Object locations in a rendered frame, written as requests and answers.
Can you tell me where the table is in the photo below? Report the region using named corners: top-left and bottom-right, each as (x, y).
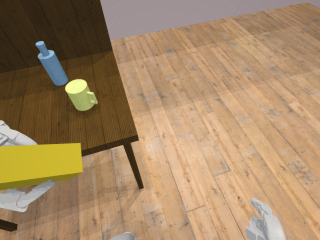
top-left (0, 0), bottom-right (144, 232)

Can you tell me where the left robot hand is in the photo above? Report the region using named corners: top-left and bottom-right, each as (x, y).
top-left (0, 120), bottom-right (56, 212)

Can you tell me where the sponge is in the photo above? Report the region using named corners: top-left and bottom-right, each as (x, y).
top-left (0, 143), bottom-right (83, 191)

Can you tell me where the right robot hand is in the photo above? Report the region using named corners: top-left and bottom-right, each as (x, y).
top-left (245, 197), bottom-right (286, 240)

